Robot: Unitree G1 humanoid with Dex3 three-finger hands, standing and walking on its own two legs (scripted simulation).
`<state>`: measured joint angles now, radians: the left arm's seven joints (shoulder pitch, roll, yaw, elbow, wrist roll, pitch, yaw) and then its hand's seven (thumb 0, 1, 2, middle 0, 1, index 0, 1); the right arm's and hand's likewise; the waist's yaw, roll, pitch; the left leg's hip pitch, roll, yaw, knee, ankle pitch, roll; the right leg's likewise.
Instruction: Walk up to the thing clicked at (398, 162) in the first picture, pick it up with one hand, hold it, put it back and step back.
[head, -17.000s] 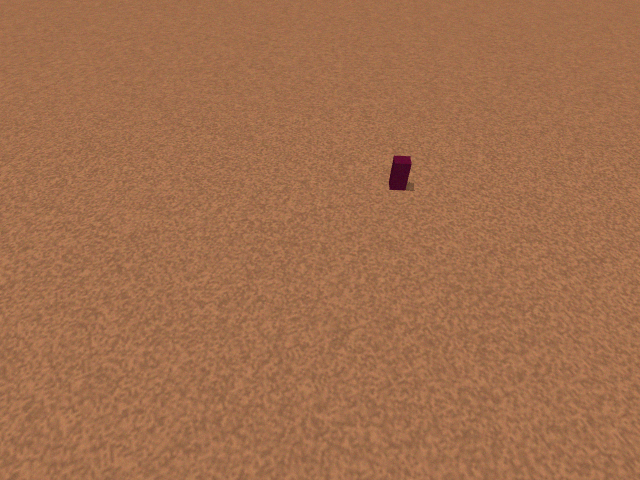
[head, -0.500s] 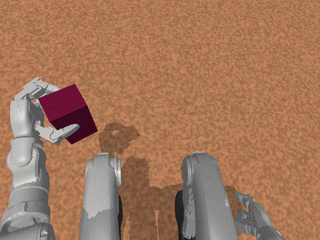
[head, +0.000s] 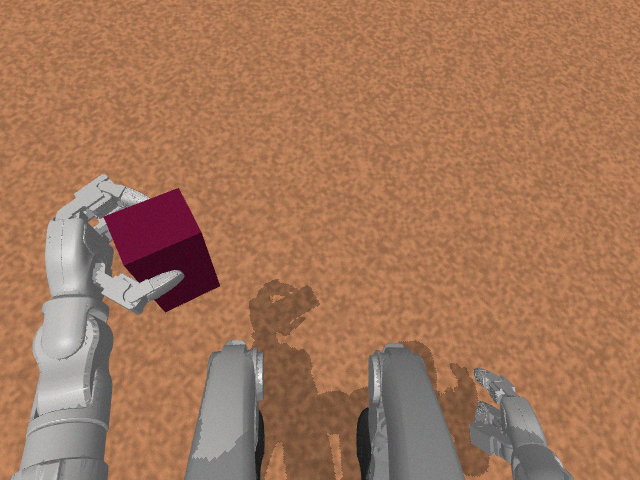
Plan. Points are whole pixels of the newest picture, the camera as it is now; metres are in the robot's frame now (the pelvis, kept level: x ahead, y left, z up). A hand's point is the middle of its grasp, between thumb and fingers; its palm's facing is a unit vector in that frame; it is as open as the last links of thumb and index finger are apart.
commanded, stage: lift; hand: left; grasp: from the side
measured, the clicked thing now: (171, 256) +0.37 +0.19 -0.01
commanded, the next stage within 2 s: hold in 1.28 s
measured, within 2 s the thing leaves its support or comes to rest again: neither
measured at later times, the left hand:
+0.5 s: hand (75, 172) +0.37 +0.20 +0.17, palm faces +0.14 -0.99 -0.05, open 10.1 cm
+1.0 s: hand (47, 120) +0.37 +0.19 +0.23, palm faces +0.14 -0.99 -0.03, open 10.1 cm
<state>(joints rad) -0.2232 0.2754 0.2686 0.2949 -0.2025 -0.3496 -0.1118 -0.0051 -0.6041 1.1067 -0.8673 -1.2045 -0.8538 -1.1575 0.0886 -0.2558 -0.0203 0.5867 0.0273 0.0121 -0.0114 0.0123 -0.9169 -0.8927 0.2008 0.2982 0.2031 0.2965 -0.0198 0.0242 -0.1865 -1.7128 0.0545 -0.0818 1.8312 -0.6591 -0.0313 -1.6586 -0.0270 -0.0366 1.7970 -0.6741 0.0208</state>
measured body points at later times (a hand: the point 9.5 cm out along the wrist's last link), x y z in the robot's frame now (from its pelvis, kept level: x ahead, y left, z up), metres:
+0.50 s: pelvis +0.03 +0.00 +0.13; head +0.13 +0.02 +0.57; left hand +0.36 +0.26 +0.18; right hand +0.19 -0.24 +0.03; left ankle +0.07 +0.13 -0.48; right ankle +0.07 -0.13 -0.48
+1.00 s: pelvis +0.04 +0.00 +0.19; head +0.11 +0.01 +0.63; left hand +0.36 +0.24 +0.24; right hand +0.19 -0.24 +0.08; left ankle +0.07 +0.13 -0.48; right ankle +0.07 -0.13 -0.48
